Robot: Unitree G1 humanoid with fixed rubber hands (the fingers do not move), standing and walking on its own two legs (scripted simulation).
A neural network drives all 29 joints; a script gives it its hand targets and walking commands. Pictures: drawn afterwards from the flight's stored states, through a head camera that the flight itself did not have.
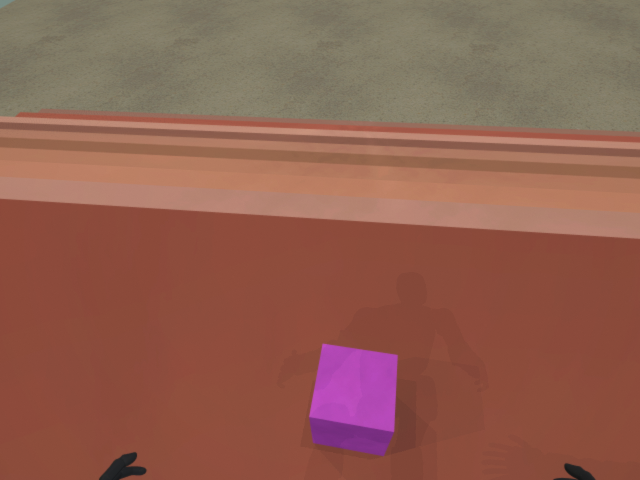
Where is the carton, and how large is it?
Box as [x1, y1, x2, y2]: [309, 344, 397, 455]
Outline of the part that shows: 322,344 309,415 313,442 383,455 393,433 397,355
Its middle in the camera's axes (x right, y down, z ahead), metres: +0.10 +0.45 +1.10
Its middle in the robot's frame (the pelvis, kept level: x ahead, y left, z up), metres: +0.43 -0.04 -0.66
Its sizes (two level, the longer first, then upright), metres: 0.210 0.200 0.250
